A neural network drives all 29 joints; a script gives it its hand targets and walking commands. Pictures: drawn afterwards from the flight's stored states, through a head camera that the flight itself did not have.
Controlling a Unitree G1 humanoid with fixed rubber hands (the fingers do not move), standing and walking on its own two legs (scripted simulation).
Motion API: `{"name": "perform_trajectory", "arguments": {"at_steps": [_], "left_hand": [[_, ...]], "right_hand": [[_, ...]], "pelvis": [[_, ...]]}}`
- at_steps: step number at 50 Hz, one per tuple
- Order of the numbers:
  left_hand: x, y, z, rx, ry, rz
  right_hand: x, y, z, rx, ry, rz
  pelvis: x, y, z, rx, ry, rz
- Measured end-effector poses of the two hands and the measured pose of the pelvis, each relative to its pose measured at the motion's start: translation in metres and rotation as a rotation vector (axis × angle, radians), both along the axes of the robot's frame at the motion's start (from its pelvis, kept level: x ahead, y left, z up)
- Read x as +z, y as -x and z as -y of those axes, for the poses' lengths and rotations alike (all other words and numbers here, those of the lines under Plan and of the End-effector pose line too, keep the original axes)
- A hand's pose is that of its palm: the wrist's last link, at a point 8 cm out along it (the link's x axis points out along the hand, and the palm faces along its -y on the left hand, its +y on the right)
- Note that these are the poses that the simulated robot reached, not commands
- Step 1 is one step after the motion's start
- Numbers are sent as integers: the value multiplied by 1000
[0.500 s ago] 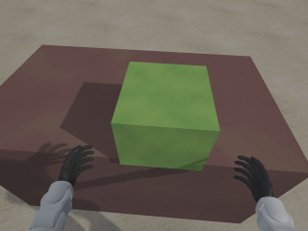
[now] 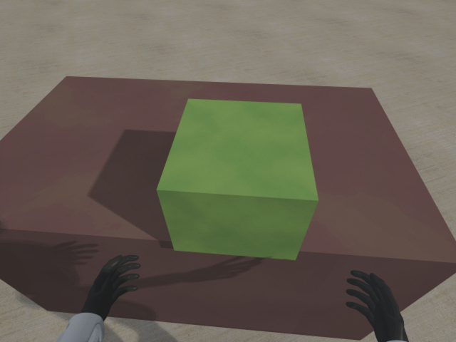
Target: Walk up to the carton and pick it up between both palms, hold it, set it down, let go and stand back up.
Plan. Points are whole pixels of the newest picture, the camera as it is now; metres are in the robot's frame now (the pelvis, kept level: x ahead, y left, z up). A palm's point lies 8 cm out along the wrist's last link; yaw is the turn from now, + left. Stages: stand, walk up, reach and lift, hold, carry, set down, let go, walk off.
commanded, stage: set down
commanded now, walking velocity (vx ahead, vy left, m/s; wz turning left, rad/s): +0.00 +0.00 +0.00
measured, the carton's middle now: (239, 175) +0.48 +0.02 +0.01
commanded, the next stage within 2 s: none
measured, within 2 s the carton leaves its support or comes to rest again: neither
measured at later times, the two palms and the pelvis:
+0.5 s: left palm (107, 320) +0.17 +0.24 -0.04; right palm out of the picture +0.15 -0.22 -0.03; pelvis +0.02 +0.00 +0.00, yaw -1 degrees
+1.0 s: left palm out of the picture +0.14 +0.22 -0.07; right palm out of the picture +0.13 -0.23 -0.07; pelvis +0.00 -0.01 +0.00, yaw +0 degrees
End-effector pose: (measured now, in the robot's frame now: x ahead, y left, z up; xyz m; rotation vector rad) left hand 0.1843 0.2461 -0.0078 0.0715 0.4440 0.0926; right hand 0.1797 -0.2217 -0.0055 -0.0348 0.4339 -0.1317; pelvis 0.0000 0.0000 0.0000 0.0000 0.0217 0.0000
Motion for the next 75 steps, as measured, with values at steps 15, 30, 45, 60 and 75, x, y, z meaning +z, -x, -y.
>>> {"name": "perform_trajectory", "arguments": {"at_steps": [15, 30, 45, 60, 75], "left_hand": [[-21, 13, 8, -1, -2, -178], [-34, 13, 13, 4, -25, -212], [-61, 50, 20, 37, -31, -422], [-70, 45, 21, 51, -61, -476], [-72, 40, 26, 40, -50, -444]], "right_hand": [[-18, 15, -11, -15, -17, -162], [-28, 22, -6, -2, 8, -182], [-56, 55, 1, -5, 58, -369], [-71, 51, -1, 15, 70, -407], [-65, 34, -3, 20, 90, -340]], "pelvis": [[1, -17, 0, -15, 2, -28], [-1, -17, 2, -18, -1, -78], [-1, -10, 9, -6, -4, -57], [-3, 2, 8, 6, -6, -48], [-4, 4, 4, 9, -5, -36]]}}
